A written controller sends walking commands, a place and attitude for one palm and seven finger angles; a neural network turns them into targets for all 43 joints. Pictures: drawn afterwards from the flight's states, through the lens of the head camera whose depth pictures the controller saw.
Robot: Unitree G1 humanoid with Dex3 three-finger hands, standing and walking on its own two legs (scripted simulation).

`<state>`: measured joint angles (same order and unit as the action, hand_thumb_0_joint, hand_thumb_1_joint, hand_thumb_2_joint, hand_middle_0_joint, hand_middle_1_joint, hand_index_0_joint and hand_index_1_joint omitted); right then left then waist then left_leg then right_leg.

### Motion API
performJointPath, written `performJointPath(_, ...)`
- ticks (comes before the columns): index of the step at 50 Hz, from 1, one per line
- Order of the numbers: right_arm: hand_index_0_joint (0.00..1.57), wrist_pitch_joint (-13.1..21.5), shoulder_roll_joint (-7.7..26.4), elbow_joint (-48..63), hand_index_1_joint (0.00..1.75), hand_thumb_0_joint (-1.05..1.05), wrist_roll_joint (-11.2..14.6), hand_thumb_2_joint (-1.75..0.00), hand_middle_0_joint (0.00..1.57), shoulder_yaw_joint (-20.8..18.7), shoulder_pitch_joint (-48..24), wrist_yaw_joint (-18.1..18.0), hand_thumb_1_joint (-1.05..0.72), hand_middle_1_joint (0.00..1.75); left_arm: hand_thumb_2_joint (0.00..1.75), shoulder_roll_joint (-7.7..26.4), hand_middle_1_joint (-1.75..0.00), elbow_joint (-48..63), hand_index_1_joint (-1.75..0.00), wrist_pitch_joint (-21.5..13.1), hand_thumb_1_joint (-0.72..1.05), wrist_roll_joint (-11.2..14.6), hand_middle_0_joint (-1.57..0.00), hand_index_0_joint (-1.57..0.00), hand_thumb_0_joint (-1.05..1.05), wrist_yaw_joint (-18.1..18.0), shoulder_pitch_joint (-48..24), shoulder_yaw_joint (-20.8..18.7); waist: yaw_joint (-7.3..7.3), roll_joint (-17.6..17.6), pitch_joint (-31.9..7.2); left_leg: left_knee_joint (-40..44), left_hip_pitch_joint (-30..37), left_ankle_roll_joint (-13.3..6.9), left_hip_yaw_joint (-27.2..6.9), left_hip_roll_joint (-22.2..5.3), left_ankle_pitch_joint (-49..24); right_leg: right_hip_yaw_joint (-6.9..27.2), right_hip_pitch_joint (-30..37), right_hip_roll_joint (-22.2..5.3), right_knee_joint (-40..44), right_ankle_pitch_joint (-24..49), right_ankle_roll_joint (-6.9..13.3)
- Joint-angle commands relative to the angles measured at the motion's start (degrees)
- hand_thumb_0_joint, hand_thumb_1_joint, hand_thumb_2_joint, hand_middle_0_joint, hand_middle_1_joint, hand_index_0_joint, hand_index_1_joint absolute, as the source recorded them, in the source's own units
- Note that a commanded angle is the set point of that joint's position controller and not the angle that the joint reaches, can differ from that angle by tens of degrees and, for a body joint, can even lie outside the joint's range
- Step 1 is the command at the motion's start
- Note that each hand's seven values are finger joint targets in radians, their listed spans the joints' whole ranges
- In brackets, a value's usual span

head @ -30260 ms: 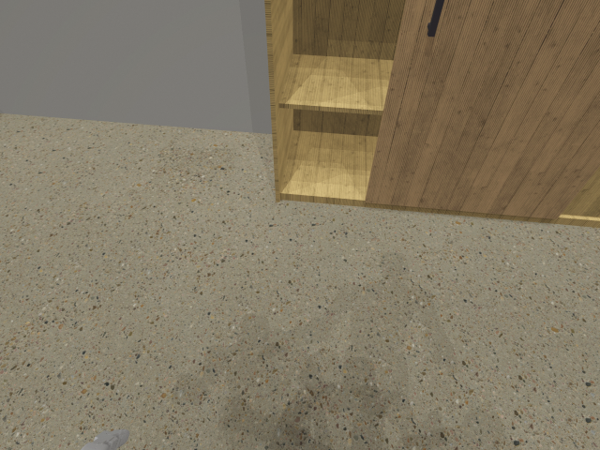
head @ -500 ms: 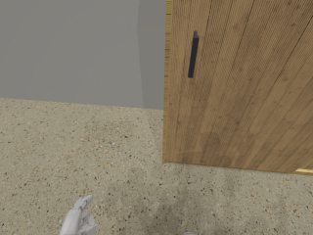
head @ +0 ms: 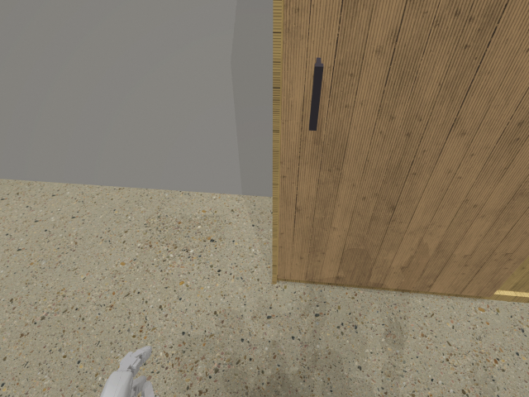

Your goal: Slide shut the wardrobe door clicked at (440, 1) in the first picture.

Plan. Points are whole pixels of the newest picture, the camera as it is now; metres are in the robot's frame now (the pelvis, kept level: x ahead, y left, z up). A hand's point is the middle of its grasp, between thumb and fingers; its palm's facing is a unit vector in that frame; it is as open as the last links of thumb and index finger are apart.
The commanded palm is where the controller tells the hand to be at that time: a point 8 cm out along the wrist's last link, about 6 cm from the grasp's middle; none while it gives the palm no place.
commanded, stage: stop stepping back and stand still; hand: right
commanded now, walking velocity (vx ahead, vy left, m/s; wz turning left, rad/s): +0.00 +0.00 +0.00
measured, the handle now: (315, 94) +0.73 -0.08 +0.14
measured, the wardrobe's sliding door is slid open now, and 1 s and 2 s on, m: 0.00 0.00 0.00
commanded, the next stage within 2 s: let the arm hang, fingers relaxed in 0.42 s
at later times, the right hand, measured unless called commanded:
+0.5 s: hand out of the picture +0.21 -0.27 +0.18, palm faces +0.43 +0.79 -0.44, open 7.4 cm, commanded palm none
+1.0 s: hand out of the picture -0.05 -0.20 -0.16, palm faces +0.04 +0.98 -0.19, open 7.2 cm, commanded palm none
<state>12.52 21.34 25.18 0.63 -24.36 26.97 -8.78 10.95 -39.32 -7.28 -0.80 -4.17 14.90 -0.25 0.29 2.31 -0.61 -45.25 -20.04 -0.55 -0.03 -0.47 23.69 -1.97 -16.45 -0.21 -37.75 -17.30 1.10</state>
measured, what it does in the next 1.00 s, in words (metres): stands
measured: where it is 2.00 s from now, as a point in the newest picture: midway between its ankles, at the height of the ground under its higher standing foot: outside the picture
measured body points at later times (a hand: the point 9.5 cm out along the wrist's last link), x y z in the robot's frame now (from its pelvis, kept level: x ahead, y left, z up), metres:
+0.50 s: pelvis +0.01 -0.01 +0.02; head +0.02 -0.02 +0.47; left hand +0.19 +0.22 -0.05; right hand +0.18 -0.31 +0.20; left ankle +0.04 +0.11 -0.72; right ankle +0.02 -0.11 -0.72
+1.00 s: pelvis -0.01 -0.01 +0.02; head +0.03 -0.03 +0.46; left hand -0.03 +0.24 -0.13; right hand -0.05 -0.25 -0.15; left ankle +0.04 +0.11 -0.72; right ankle +0.02 -0.11 -0.72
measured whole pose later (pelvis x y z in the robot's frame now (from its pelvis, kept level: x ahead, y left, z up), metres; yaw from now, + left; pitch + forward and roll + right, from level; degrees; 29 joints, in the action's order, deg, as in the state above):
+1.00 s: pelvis -0.01 -0.01 +0.02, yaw -2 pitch -1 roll +1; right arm -2.0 12.4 -63.6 -0.9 -0.8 18.4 -0.1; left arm 11.8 -61.5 2.1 -1.6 -0.9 18.9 -0.5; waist 0.3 1.1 5.0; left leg -25.4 -15.3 -0.6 2.6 0.1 9.7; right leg 0.7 -16.2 0.9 -29.2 -12.5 1.7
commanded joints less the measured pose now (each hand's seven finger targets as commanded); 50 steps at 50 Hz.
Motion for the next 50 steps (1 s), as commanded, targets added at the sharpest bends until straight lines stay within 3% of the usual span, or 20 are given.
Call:
performJointPath(1,0.20,3.5,12.1,12.0,0.30,0.00,-0.9,-0.90,0.20,-5.9,-4.7,-0.5,-0.90,0.30,0.90,7.4,-0.30,9.3,-0.30,-3.9,0.90,0.2,-0.20,-0.20,0.00,0.3,-8.0,-1.1,0.55,-10.1,3.1,10.6,7.7,0.9,1.0,-0.1,-4.0,14.9,-9.8,-12.7,20.2,-7.0,6.8)
performJointPath(2,0.20,3.5,12.4,12.0,0.30,0.00,-0.9,-0.90,0.20,-6.1,-4.3,-0.4,-0.90,0.30,0.90,7.7,-0.30,9.7,-0.30,-3.9,0.90,0.3,-0.20,-0.20,0.00,0.4,-8.4,-1.2,0.60,-7.1,2.3,16.5,12.1,0.5,-0.1,-0.2,-7.0,9.9,-11.5,-8.9,16.3,-7.8,4.5)
performJointPath(4,0.20,3.8,12.5,11.7,0.30,0.00,-0.1,-0.90,0.20,-6.3,-4.0,0.2,-0.90,0.30,0.90,7.6,-0.30,10.6,-0.30,-3.6,0.90,-0.1,-0.20,-0.20,0.00,0.7,-7.9,-1.9,-0.71,1.2,1.8,27.0,5.6,-4.3,-15.2,-7.8,-0.9,3.2,-8.3,-1.0,4.4,-6.9,1.2)
performJointPath(5,0.20,3.7,12.4,12.1,0.30,0.00,0.4,-0.90,0.20,-6.2,-4.4,0.3,-0.90,0.30,0.90,6.8,-0.30,9.4,-0.30,-3.4,0.90,0.2,-0.20,-0.20,0.00,1.0,-6.7,-1.8,-0.67,4.4,-0.5,30.8,1.8,-5.8,-20.2,-11.4,6.8,1.7,-4.1,0.2,-0.9,-6.2,0.4)
performJointPath(6,0.20,3.3,12.4,11.7,0.30,0.00,0.8,-0.90,0.20,-6.5,-2.8,0.2,-0.90,0.30,0.90,6.5,-0.30,8.9,-0.30,-3.0,0.90,0.4,-0.20,-0.20,0.00,1.0,-6.4,-2.1,-0.53,6.3,-0.7,32.4,0.7,-7.1,-22.0,-13.2,7.1,1.7,-2.5,-0.2,-4.1,-3.5,0.0)
performJointPath(7,0.20,3.0,11.9,11.9,0.30,0.00,0.9,-0.90,0.20,-6.2,-2.3,0.0,-0.90,0.30,0.90,6.8,-0.30,9.1,-0.30,-2.7,0.90,0.6,-0.20,-0.20,0.00,1.2,-6.8,-2.1,-0.75,4.3,-0.6,31.1,1.5,-7.8,-21.0,-13.5,2.2,2.1,-2.4,-0.7,-3.1,-1.3,0.0)
performJointPath(8,0.20,3.2,11.8,12.4,0.30,0.00,0.9,-0.90,0.20,-6.3,-2.3,-0.1,-0.90,0.30,0.90,6.6,-0.30,9.2,-0.30,-2.7,0.90,0.6,-0.20,-0.20,0.00,1.2,-6.6,-1.7,-0.94,2.9,-1.7,27.9,3.1,-7.0,-16.5,-12.4,-3.9,2.5,-0.2,-1.5,2.4,0.9,0.1)
performJointPath(11,0.20,3.9,11.3,12.5,0.30,0.00,0.8,-0.90,0.20,-6.5,-0.1,-0.3,-0.90,0.30,0.90,7.9,-0.30,10.4,-0.30,-2.9,0.90,0.7,-0.20,-0.20,0.00,0.1,-7.9,-2.1,-0.05,-6.1,-4.9,17.8,6.6,-1.5,-5.7,-3.0,-16.4,7.2,5.2,-5.4,14.1,13.7,1.2)
performJointPath(12,0.20,3.7,11.7,11.5,0.30,0.00,0.7,-0.90,0.20,-6.6,0.1,-0.1,-0.90,0.30,0.90,7.6,-0.30,10.5,-0.30,-2.9,0.90,0.6,-0.20,-0.20,0.00,-0.1,-8.7,-1.6,-0.02,-10.0,-4.2,15.6,6.6,-0.2,-3.1,-1.6,-17.1,9.6,4.3,-6.8,16.7,15.1,1.4)
performJointPath(14,0.20,3.9,11.3,11.9,0.30,0.00,0.3,-0.90,0.20,-5.9,-1.5,-0.1,-0.90,0.30,0.90,7.5,-0.30,11.0,-0.30,-2.8,0.90,0.7,-0.20,-0.20,0.00,-0.3,-8.6,-1.5,0.47,-9.8,-3.7,13.9,10.0,0.8,-0.3,-0.4,-18.1,10.7,1.9,-8.4,18.6,18.3,1.2)
performJointPath(18,0.20,3.9,11.1,11.7,0.30,0.00,0.5,-0.90,0.20,-5.5,-0.9,0.1,-0.90,0.30,0.90,8.0,-0.30,11.9,-0.30,-2.7,0.90,0.9,-0.20,-0.20,0.00,-0.4,-8.3,-2.1,0.47,-5.4,-4.6,18.2,12.9,0.2,-2.7,-1.8,-21.8,7.2,1.0,-6.0,16.3,15.0,0.9)
performJointPath(25,0.20,3.9,11.3,13.5,0.30,0.00,0.9,-0.90,0.20,-6.1,0.7,0.0,-0.90,0.30,0.90,8.0,-0.30,12.5,-0.30,-2.1,0.90,0.8,-0.20,-0.20,0.00,-0.4,-8.5,-2.4,0.30,-5.7,-5.4,21.0,12.2,-0.6,-4.9,-2.8,-21.7,5.6,2.0,-4.3,15.4,11.6,0.3)
performJointPath(26,0.20,-5.2,3.0,-33.4,0.30,0.00,-3.2,-0.90,0.20,18.1,-1.5,8.5,-0.90,0.30,0.90,18.8,-0.30,-2.3,-0.30,-4.0,0.90,1.2,-0.20,-0.20,0.00,4.5,-9.7,-5.2,-2.82,-5.0,-1.9,13.0,4.4,-1.3,-2.3,-8.0,-34.5,6.0,0.0,-4.9,4.2,23.4,0.8)
performJointPath(27,0.20,-9.7,1.3,-34.2,0.30,0.00,-2.8,-0.90,0.20,17.0,-2.0,9.2,-0.90,0.30,0.90,14.9,-0.30,-1.6,-0.30,-0.7,0.90,1.4,-0.20,-0.20,0.00,4.5,-6.0,-5.5,-2.34,-3.4,-6.1,15.2,2.8,-1.4,-5.4,-7.5,-29.1,6.0,3.9,-5.7,5.3,24.7,-0.5)
performJointPath(28,0.20,-10.8,0.2,-36.2,0.30,0.00,-2.6,-0.90,0.20,17.2,-3.9,8.9,-0.90,0.30,0.90,13.3,-0.30,-1.6,-0.30,1.0,0.90,1.2,-0.20,-0.20,0.00,4.5,-4.4,-4.7,-2.01,-0.3,-7.6,15.1,3.4,-1.5,-2.7,-6.7,-23.0,7.2,2.3,-6.0,5.4,20.4,0.5)
performJointPath(31,0.20,-12.0,1.9,-45.1,0.30,0.00,-2.6,-0.90,0.20,18.8,-10.1,8.7,-0.90,0.30,0.90,14.0,-0.30,-1.8,-0.30,3.8,0.90,0.0,-0.20,-0.20,0.00,4.4,-5.6,-3.3,-1.20,7.1,-2.3,16.4,3.0,-1.8,-2.7,-5.4,-13.7,10.1,-3.2,-5.4,8.6,12.0,2.4)
performJointPath(32,0.20,-12.2,2.5,-48.7,0.30,0.00,-2.6,-0.90,0.20,19.2,-12.0,8.7,-0.90,0.30,0.90,14.1,-0.30,-2.3,-0.30,4.5,0.90,-0.3,-0.20,-0.20,0.00,4.5,-5.9,-3.2,-1.29,6.6,-0.5,17.0,2.1,-2.5,-3.4,-5.3,-10.9,10.5,-3.9,-4.9,9.6,10.2,2.5)
performJointPath(36,0.20,-13.0,3.2,-63.0,0.30,0.00,-2.2,-0.90,0.20,21.1,-15.5,8.4,-0.90,0.30,0.90,13.8,-0.30,-5.8,-0.30,6.4,0.90,-1.0,-0.20,-0.20,0.00,4.3,-7.5,-1.8,-0.39,-3.6,2.3,20.3,4.7,-2.2,-5.0,-4.3,-5.7,10.8,-5.1,-4.3,15.7,1.6,2.4)
performJointPath(43,0.20,-12.1,0.8,-78.8,0.30,0.00,-1.7,-0.90,0.20,21.6,-13.2,8.2,-0.90,0.30,0.90,9.7,-0.30,-13.9,-0.30,7.5,0.90,-0.8,-0.20,-0.20,0.00,3.3,-1.3,-1.4,-0.95,-8.0,-0.7,26.7,5.9,-3.2,-6.9,-5.0,-0.9,8.2,-0.8,-3.0,16.0,-4.3,1.8)
performJointPath(50,0.20,-12.1,-0.7,-85.8,0.30,0.00,-1.3,-0.90,0.20,21.9,-11.7,7.9,-0.90,0.30,0.90,8.9,-0.30,-19.2,-0.30,7.4,0.90,-0.4,-0.20,-0.20,0.00,2.4,4.1,-1.9,-1.00,-4.2,1.5,26.9,6.1,-3.2,-4.6,-4.7,-3.5,9.0,-0.2,-4.4,17.1,-1.7,2.1)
